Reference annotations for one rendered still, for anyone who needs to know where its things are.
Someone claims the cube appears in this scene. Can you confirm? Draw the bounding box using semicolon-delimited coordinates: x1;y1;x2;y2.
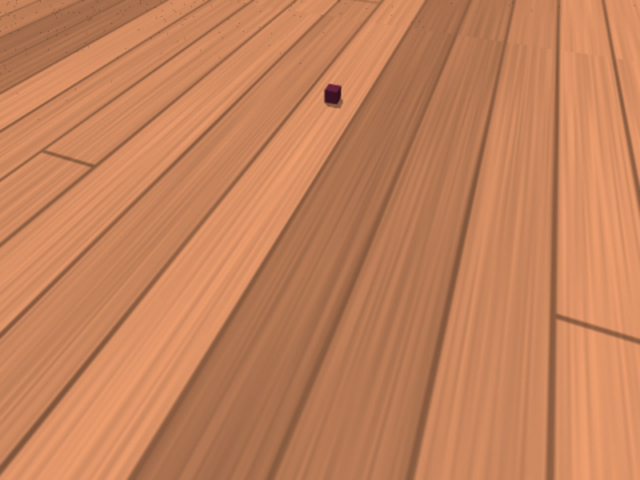
325;84;341;104

